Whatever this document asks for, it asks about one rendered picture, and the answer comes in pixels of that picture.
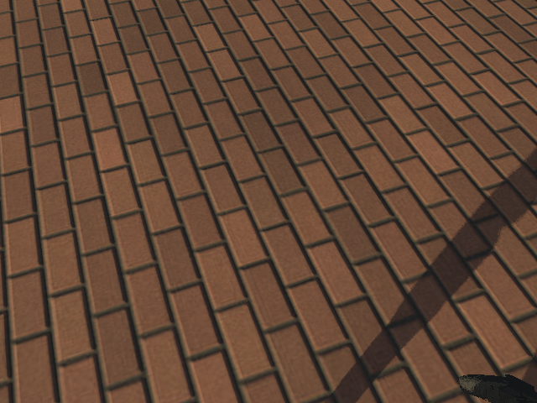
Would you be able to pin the right robot hand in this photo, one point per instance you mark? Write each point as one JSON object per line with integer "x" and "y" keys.
{"x": 498, "y": 389}

